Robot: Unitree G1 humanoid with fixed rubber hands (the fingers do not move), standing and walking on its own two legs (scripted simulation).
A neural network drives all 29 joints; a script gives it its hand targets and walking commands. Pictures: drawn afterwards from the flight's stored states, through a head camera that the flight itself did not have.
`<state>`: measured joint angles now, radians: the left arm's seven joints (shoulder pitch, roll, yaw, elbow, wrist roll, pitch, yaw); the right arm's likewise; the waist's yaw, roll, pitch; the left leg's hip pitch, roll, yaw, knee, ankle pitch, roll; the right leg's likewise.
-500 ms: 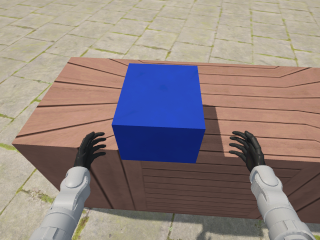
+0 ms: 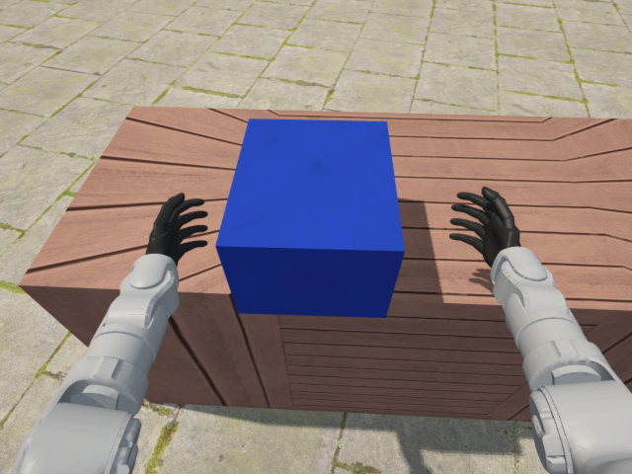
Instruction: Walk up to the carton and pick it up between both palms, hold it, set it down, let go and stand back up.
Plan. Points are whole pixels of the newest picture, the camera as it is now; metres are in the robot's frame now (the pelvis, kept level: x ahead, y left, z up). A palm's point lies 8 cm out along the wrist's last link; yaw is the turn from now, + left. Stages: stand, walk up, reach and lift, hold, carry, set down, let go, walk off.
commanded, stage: reach and lift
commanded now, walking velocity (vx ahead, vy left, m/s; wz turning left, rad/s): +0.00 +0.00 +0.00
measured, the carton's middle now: (314, 214) +0.52 -0.03 -0.01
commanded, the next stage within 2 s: none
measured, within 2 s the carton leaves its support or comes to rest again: neither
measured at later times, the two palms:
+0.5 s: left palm (166, 175) +0.46 +0.17 +0.14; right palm (499, 174) +0.44 -0.27 +0.13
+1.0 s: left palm (166, 156) +0.50 +0.18 +0.14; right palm (499, 157) +0.47 -0.28 +0.14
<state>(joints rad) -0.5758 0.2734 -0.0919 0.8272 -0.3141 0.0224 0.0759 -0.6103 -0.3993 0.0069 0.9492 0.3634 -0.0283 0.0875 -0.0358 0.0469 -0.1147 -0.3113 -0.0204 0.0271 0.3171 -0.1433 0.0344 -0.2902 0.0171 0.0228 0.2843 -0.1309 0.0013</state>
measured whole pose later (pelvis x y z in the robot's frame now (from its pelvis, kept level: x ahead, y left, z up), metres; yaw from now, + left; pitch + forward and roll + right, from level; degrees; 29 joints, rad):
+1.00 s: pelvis +0.00 -0.01 +0.00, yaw +0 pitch +21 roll +0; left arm -1.11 0.45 -0.05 1.11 -0.41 0.25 0.01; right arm -1.16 -0.43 0.03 1.15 0.32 0.23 0.01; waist -0.06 0.06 -0.19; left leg -0.50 -0.01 0.00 0.18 -0.04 0.01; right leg -0.47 0.03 0.03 0.12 -0.01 -0.01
